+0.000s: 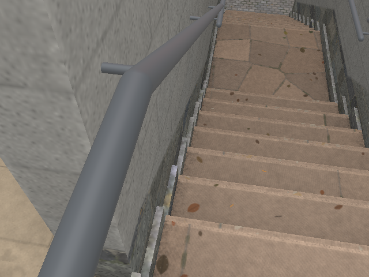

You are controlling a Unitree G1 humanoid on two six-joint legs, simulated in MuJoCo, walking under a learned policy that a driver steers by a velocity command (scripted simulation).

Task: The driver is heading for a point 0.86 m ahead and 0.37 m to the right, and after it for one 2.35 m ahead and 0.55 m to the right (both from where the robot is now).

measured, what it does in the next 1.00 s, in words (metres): steps on the spot, turning right: left foot, then right foot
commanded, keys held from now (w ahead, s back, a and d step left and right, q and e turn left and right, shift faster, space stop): w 0.08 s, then w+e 0.92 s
